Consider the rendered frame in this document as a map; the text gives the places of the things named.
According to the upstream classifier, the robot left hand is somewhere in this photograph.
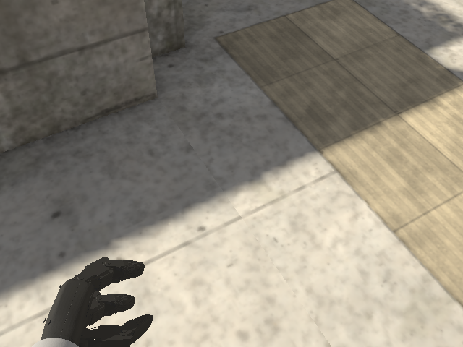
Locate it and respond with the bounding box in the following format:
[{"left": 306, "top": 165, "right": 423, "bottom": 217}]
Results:
[{"left": 41, "top": 257, "right": 153, "bottom": 347}]

